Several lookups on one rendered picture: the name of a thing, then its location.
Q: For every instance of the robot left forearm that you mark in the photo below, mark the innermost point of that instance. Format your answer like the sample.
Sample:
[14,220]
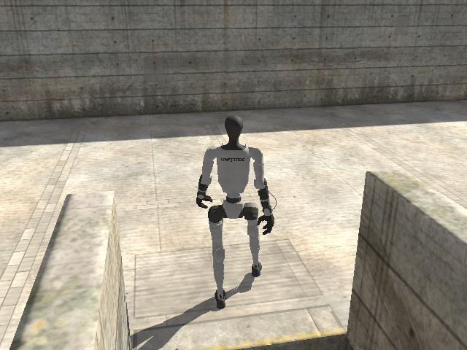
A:
[202,189]

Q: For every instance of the right robot upper arm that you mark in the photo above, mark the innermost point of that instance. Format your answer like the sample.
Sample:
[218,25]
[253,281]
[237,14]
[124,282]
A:
[257,155]

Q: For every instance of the left robot upper arm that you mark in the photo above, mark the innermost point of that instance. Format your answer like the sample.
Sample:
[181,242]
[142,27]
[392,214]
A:
[210,155]

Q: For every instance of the robot left hand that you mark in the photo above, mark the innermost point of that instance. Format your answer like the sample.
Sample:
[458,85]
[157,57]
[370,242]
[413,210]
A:
[199,201]

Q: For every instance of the humanoid robot torso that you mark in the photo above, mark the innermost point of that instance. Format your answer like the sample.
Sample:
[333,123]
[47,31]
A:
[233,167]

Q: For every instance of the robot right foot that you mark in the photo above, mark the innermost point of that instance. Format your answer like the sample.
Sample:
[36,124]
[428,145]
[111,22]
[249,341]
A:
[255,270]

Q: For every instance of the robot right forearm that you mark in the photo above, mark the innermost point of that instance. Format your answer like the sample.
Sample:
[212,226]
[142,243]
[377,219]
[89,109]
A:
[264,200]

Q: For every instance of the robot right hand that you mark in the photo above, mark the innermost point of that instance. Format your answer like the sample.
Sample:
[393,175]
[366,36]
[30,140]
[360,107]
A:
[269,225]

